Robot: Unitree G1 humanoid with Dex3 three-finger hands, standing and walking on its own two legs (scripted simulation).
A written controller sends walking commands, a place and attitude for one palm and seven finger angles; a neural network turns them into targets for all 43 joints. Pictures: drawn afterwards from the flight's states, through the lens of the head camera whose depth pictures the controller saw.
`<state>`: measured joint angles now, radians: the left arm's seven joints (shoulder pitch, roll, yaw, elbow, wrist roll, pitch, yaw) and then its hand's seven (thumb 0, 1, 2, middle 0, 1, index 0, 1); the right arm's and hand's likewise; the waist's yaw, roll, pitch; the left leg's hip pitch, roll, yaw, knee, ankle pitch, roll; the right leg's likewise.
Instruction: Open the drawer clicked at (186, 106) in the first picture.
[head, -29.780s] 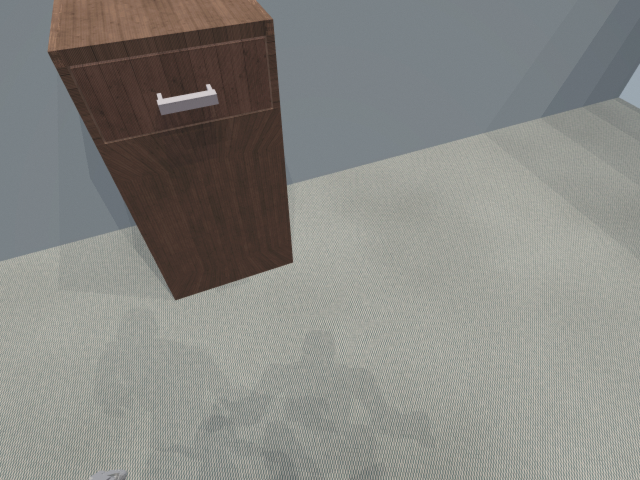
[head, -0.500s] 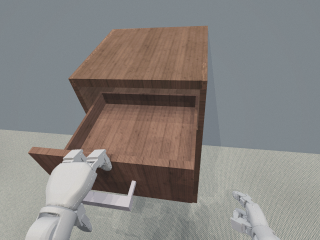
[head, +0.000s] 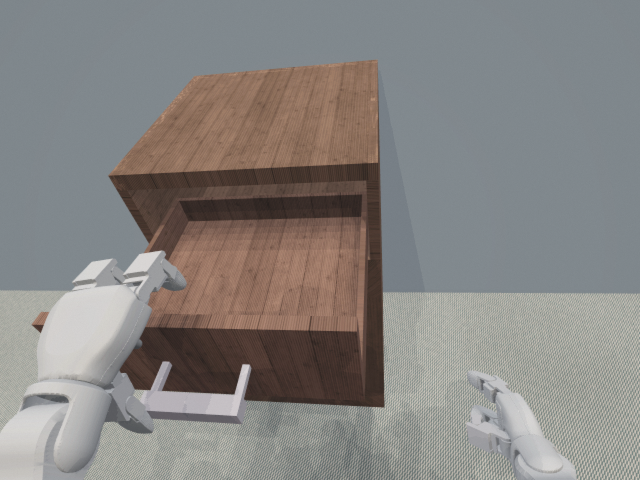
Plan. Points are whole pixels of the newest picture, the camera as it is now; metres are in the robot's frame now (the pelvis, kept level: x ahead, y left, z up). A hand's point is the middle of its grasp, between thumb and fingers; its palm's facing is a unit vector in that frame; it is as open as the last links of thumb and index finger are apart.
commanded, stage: draw the hand back to the body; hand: left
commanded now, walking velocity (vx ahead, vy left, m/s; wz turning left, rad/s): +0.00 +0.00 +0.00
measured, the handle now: (198, 389) +0.22 +0.21 +0.01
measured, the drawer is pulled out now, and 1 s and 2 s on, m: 0.28 0.28 0.28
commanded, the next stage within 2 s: step back with the hand held close in 1.58 s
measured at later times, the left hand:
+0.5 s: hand (102, 359) +0.17 +0.24 +0.16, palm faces +0.13 -0.06 -0.99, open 13.8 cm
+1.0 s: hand (110, 310) +0.21 +0.23 +0.19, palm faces +0.39 -0.84 -0.38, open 12.0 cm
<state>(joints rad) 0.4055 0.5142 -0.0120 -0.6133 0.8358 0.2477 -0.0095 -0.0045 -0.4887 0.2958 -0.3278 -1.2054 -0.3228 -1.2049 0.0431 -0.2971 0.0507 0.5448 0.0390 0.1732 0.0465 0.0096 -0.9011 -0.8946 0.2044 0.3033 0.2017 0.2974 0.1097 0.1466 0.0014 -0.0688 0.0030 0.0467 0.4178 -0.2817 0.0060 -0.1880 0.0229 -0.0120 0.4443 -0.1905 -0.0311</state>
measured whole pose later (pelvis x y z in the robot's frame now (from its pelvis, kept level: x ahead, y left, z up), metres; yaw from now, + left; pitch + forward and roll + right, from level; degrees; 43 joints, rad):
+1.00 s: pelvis +0.03 +0.01 +0.00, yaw +2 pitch -3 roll -1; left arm 0.50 0.33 0.28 -0.59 -0.05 -0.15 0.10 -0.01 -0.06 0.48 -0.28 -0.92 -0.28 -0.92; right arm 0.22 -0.20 0.03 0.62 0.00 -0.16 -0.06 0.01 -0.90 -0.89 0.21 0.30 0.20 0.30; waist 0.04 0.06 0.02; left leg -0.06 0.00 0.01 0.44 -0.33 0.02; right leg -0.14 0.01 -0.05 0.43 -0.23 -0.02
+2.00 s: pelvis +0.01 +0.02 +0.00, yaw +2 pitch +3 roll +0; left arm 0.60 0.40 0.40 -0.59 -0.05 -0.20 0.11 0.01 0.89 0.89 -0.22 -0.30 -0.21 -0.30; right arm 0.17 -0.23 -0.03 0.55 0.03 -0.03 -0.06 0.01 -0.90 -0.89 0.21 0.30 0.20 0.30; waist -0.03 0.04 0.03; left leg -0.22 -0.03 0.03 0.48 -0.31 0.04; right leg -0.32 -0.01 -0.03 0.49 -0.21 0.00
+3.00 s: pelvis -0.14 +0.02 -0.01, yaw +2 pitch +3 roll +0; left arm 0.63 0.47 0.48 -0.70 -0.06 -0.24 0.13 0.01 0.89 0.89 -0.22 -0.30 -0.22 -0.30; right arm 0.14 -0.19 -0.04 0.58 0.00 -0.10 -0.06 0.01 -0.90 -0.89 0.20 0.30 0.20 0.30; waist -0.03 -0.07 0.05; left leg -0.36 0.01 0.02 0.55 -0.24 0.00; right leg -0.46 -0.03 -0.03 0.77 -0.39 0.02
